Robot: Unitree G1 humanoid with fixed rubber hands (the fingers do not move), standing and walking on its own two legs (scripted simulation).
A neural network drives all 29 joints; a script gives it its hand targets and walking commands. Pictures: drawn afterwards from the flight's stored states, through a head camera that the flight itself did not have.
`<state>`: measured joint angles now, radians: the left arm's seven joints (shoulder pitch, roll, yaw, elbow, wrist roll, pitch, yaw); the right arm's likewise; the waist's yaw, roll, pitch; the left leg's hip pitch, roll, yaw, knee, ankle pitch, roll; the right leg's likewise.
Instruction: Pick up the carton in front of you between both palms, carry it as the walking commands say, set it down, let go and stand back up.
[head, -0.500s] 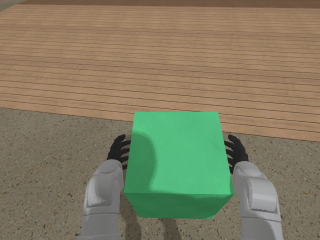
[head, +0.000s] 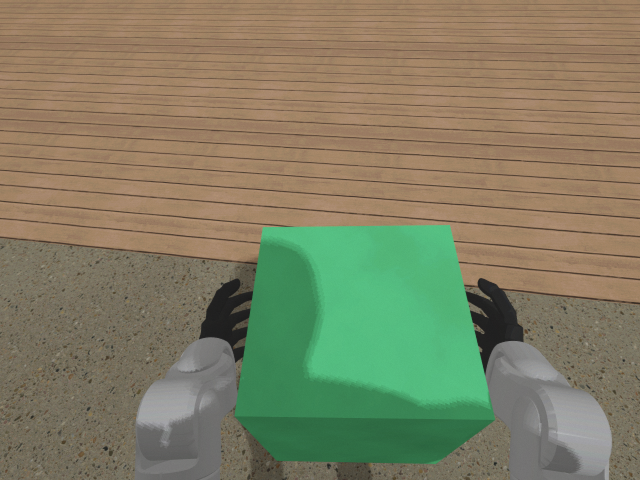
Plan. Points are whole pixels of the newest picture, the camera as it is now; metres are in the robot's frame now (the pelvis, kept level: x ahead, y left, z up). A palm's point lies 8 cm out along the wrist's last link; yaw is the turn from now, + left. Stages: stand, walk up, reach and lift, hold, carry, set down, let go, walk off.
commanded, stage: carry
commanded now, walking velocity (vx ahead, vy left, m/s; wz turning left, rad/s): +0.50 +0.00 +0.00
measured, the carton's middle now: (355, 353) +0.27 -0.01 +0.04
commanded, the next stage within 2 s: none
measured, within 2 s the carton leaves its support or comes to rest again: neither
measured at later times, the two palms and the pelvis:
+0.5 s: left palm (238, 184) +0.56 +0.18 +0.07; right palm (416, 183) +0.54 -0.12 +0.08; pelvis +0.32 +0.05 +0.01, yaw -3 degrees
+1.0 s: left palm (278, 81) +0.90 +0.14 +0.10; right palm (410, 75) +0.92 -0.16 +0.10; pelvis +0.66 -0.02 +0.01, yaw +2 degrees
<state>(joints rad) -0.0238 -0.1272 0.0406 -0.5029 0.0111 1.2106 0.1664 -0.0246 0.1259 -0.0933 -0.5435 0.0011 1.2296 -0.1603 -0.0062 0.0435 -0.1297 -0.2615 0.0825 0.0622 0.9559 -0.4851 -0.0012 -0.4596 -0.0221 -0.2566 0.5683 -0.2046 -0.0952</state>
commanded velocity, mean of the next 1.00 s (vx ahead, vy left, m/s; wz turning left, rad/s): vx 0.50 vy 0.00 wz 0.00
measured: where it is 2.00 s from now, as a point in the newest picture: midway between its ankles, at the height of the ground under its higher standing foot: (344, 218)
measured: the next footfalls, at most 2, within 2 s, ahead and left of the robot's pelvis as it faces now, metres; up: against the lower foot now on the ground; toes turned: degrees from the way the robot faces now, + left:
left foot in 0.38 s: +0.41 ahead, +0.13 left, +0.00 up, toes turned +12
right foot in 0.86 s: +0.78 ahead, -0.08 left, +0.00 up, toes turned -11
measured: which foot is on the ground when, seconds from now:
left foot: up 0.00-0.36, down 0.38-0.86, up 0.88-1.00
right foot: down 0.00-0.40, up 0.42-0.84, down 0.86-1.00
